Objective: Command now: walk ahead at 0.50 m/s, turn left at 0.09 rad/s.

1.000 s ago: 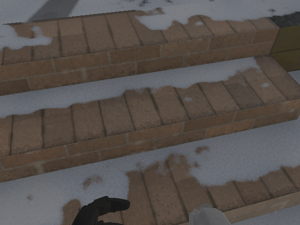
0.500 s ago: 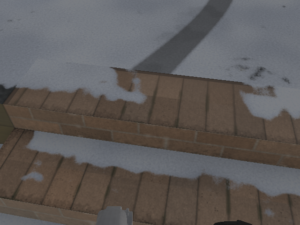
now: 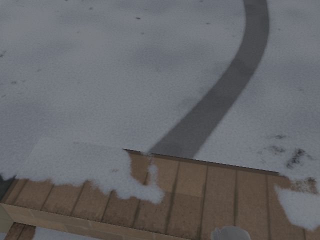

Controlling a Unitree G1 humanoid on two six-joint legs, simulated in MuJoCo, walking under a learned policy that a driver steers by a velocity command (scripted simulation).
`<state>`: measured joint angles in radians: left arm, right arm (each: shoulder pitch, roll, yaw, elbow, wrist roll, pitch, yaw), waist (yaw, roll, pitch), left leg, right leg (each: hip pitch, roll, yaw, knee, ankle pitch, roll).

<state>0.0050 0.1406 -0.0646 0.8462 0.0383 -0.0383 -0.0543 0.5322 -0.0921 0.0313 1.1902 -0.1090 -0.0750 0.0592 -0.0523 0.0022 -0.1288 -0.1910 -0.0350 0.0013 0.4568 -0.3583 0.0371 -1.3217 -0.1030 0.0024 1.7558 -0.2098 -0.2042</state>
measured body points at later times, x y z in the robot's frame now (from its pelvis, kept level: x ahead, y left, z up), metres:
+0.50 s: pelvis +0.22 -0.06 +0.14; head +0.23 -0.07 +0.59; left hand +0.25 +0.15 -0.01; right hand +0.39 -0.26 +0.02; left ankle +0.34 +0.08 -0.48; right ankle +0.19 -0.13 -0.59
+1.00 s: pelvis +0.39 -0.03 +0.16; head +0.40 -0.03 +0.61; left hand +0.59 +0.11 +0.04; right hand +0.27 -0.17 +0.00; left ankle +0.30 +0.06 -0.59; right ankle +0.51 -0.16 -0.36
